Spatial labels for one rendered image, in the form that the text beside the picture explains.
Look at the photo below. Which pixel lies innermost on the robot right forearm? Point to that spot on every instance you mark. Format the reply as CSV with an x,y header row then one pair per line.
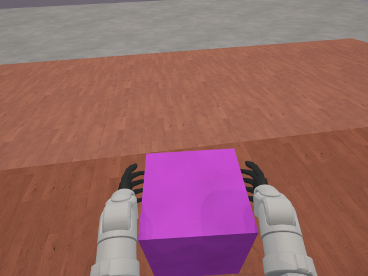
x,y
284,249

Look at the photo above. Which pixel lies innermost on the carton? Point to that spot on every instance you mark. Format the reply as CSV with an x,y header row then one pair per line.
x,y
196,218

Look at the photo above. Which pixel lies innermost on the right robot hand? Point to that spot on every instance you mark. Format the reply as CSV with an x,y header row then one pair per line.
x,y
256,174

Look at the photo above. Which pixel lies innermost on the left robot hand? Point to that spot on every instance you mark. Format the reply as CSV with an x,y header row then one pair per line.
x,y
127,178

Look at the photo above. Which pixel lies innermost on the robot left forearm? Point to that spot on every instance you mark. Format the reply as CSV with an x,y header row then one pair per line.
x,y
117,237

